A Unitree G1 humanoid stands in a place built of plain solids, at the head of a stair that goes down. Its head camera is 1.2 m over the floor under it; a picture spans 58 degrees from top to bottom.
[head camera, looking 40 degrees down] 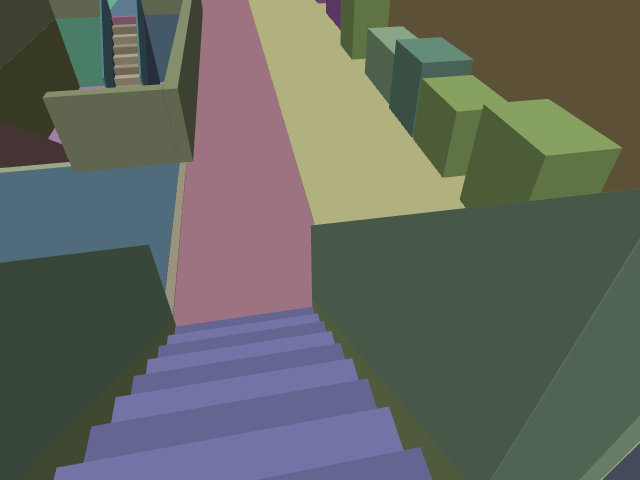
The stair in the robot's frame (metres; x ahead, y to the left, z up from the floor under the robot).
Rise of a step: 0.20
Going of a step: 0.26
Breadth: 1.24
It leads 11 degrees to the left of straight ahead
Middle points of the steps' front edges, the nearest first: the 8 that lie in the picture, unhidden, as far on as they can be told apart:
0.78 0.33 -0.41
1.03 0.38 -0.61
1.29 0.43 -0.82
1.54 0.48 -1.02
1.79 0.53 -1.23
2.05 0.58 -1.43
2.30 0.62 -1.64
2.56 0.67 -1.84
